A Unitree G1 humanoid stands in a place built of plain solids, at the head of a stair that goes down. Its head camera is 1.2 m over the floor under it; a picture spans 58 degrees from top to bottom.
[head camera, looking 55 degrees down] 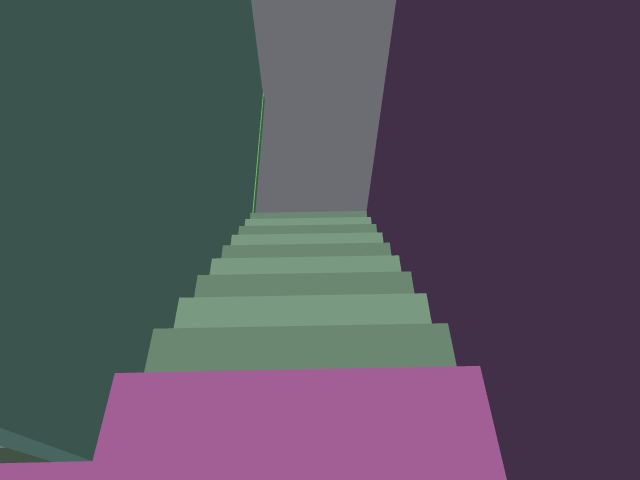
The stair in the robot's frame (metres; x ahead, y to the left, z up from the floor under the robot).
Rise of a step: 0.20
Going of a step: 0.22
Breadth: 1.02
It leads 1 degrees to the left of straight ahead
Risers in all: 10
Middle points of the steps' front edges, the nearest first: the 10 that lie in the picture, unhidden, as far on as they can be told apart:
0.40 0.06 0.00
0.62 0.06 -0.20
0.84 0.07 -0.39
1.06 0.07 -0.59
1.28 0.08 -0.79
1.50 0.08 -0.98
1.72 0.09 -1.18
1.94 0.09 -1.38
2.16 0.10 -1.58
2.39 0.10 -1.77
